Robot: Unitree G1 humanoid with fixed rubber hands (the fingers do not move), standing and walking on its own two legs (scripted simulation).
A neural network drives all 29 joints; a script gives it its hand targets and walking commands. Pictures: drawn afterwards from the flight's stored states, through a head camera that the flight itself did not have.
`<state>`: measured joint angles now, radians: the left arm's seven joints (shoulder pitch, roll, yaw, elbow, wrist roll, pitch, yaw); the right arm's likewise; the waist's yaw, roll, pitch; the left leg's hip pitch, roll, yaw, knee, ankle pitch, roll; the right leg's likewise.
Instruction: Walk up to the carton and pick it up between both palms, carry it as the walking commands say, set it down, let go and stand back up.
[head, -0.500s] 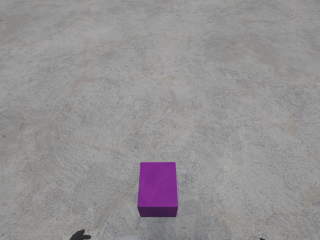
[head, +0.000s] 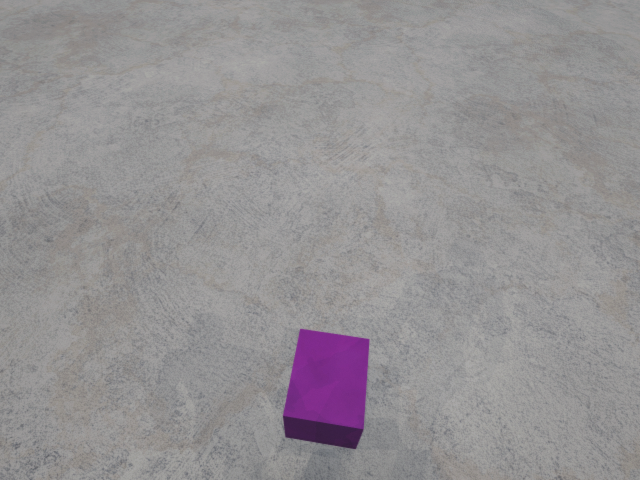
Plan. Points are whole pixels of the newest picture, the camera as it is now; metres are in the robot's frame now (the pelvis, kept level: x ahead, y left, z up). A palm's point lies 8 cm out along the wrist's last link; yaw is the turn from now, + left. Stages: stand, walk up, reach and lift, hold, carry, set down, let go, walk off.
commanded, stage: walk up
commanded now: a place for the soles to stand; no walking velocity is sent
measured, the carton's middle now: (327, 388) +0.47 -0.03 -0.67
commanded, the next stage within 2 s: none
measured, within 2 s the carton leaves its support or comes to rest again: neither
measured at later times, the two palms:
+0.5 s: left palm out of the picture +0.05 +0.28 -0.13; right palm out of the picture +0.08 -0.25 -0.12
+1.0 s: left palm out of the picture +0.03 +0.29 -0.12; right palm out of the picture +0.10 -0.22 -0.12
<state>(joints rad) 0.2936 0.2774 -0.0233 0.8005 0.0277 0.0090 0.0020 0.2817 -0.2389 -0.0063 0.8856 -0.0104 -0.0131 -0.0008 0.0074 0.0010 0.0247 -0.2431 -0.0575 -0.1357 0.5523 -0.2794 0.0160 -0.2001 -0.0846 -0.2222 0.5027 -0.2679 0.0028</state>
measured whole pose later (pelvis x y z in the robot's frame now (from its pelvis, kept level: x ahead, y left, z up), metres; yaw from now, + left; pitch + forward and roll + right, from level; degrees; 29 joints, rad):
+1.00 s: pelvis +0.01 +0.03 +0.00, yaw +3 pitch -1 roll +0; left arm 0.32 0.27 -0.04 0.92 0.02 0.00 0.02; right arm 0.21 -0.25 0.01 0.92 0.00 0.03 -0.02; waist 0.01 0.00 0.04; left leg -0.19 -0.13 -0.13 0.47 -0.24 0.06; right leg -0.21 -0.03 -0.01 0.49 -0.25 0.01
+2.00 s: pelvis +0.01 +0.02 +0.00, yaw -10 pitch -1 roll +1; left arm 0.30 0.26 0.00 0.90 0.01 -0.02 0.04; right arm 0.17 -0.29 0.02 0.98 -0.02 0.04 -0.02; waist 0.00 0.00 0.04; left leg -0.18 -0.05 0.07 0.48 -0.29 0.05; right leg -0.29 0.07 0.19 0.56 -0.24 0.00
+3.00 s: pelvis +0.01 +0.04 -0.01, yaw -20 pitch -2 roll +2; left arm 0.29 0.25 -0.02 0.84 0.02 -0.01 0.05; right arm 0.20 -0.30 0.02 0.90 -0.02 0.06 -0.01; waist 0.00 0.00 0.06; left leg -0.17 -0.03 0.20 0.55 -0.35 0.07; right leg -0.33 0.10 0.23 0.64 -0.26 0.00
